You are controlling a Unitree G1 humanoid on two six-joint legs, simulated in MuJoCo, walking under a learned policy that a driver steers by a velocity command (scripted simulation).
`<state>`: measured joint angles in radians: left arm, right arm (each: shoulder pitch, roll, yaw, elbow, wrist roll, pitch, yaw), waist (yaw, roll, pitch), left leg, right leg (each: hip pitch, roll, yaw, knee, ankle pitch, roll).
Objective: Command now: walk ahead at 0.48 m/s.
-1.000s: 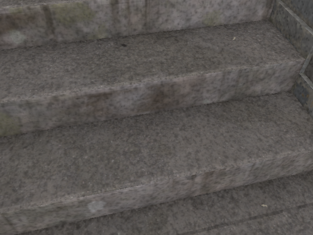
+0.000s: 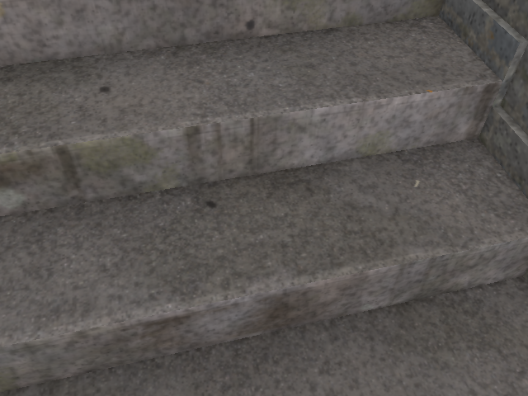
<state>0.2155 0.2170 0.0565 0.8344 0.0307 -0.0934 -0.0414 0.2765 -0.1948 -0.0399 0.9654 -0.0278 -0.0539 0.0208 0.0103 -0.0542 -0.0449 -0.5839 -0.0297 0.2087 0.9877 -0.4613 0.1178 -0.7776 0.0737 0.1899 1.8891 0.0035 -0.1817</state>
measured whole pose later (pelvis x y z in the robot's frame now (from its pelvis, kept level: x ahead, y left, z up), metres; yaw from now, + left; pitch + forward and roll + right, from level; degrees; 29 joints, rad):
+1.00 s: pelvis +0.61 +0.05 +0.34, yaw +0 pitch +3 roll +2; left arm 0.34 0.15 0.04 0.86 0.03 -0.09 -0.02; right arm 0.25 -0.17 -0.03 0.97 -0.05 -0.06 -0.03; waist 0.03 -0.01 -0.07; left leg -0.60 -0.04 0.20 1.00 -0.45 0.14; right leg -0.72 0.04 0.10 1.79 -0.01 -0.16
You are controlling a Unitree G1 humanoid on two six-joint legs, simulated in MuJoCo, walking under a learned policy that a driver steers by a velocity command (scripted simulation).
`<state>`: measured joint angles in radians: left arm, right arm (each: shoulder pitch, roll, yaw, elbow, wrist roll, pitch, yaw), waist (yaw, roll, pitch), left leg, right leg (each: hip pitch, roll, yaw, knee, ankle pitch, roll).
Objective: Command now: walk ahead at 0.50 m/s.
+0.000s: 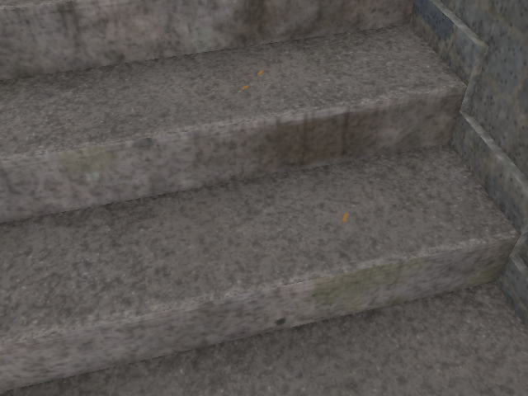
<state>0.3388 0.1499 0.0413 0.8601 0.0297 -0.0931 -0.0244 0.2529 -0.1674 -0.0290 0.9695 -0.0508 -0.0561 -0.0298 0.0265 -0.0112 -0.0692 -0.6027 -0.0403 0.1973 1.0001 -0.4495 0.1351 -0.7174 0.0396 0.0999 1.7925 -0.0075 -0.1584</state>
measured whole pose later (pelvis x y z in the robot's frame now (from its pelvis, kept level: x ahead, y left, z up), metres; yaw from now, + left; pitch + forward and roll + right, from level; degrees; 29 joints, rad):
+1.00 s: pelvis +0.40 +0.00 +0.23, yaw +23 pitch +4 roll -2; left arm -0.03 0.24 0.05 0.73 0.01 -0.09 -0.02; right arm 0.19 -0.24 -0.07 0.87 -0.03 -0.08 0.00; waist -0.08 -0.01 -0.08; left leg -0.41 -0.02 -0.05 0.59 -0.24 0.05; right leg -0.67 0.01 -0.01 1.54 -0.57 0.05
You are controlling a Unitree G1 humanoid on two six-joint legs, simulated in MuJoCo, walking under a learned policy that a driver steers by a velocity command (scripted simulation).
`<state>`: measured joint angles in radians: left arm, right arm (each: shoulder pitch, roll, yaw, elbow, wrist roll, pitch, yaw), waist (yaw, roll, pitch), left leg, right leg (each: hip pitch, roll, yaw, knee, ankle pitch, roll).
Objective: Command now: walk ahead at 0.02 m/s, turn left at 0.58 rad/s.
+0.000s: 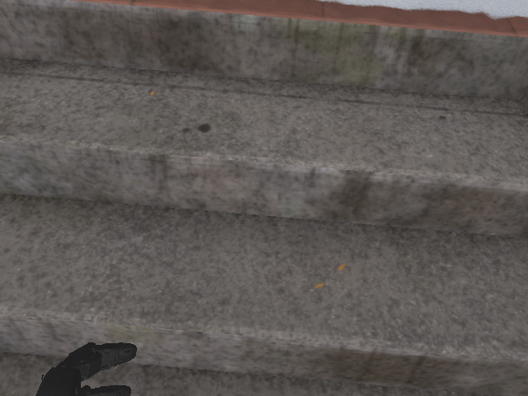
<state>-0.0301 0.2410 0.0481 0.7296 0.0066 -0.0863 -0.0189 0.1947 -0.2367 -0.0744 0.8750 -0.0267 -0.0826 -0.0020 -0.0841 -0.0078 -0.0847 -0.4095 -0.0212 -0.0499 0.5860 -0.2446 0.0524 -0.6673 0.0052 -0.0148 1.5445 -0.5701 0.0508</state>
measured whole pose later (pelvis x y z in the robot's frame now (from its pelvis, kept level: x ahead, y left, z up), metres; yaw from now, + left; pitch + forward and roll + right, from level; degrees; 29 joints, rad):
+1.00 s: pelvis -0.01 -0.08 +0.00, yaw +6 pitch +1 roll +0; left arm 0.20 0.16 0.03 0.64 0.01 -0.01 0.04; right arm 0.23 -0.16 -0.04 0.69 -0.01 0.03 -0.01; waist -0.02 0.02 0.01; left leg -0.36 0.04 -0.09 0.53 -0.19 -0.07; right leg -0.21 -0.03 -0.03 0.56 -0.37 0.01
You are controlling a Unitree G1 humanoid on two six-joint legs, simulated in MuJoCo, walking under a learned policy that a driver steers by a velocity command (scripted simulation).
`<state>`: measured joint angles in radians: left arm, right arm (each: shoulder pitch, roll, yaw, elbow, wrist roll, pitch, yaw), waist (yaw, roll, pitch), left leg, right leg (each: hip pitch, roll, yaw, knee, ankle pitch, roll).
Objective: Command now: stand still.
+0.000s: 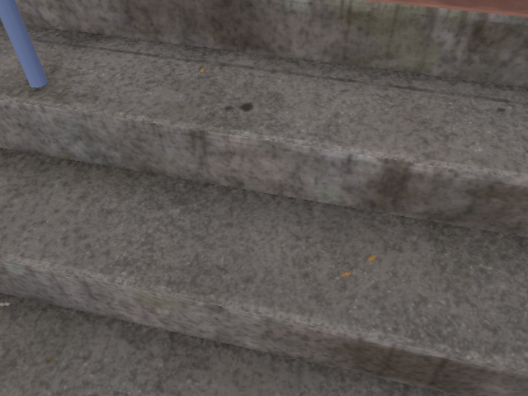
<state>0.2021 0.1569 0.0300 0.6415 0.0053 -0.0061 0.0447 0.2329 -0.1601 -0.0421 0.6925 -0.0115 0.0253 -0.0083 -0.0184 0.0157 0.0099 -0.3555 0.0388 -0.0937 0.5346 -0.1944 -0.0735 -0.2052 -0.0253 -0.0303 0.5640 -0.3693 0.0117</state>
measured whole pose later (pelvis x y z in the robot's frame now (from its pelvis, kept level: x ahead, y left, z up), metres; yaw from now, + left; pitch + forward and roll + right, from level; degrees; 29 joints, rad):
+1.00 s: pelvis +0.22 -0.01 +0.05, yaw +0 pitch +4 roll -1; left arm 0.00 0.08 -0.06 0.61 0.02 -0.03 0.03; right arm 0.47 -0.16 -0.04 1.01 0.01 -0.10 0.01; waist -0.03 0.02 -0.01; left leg -0.14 0.03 -0.04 0.74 -0.08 0.06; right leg -0.88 0.00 -0.14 1.28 -0.52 -0.11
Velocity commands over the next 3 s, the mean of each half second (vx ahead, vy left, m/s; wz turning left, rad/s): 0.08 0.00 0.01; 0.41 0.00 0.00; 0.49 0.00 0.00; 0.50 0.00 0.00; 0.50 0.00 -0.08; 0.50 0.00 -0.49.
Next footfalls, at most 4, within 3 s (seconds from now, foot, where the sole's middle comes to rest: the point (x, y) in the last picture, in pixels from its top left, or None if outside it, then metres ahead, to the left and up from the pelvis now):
0.96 right None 0.36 -0.09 -0.60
1.48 left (235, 250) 0.70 0.09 -0.42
2.02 right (322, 108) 0.97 -0.11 -0.25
2.50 left None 1.35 0.09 -0.08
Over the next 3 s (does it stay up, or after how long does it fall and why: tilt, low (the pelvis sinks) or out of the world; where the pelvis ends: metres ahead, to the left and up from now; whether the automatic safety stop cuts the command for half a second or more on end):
stays up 1.44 -0.07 0.68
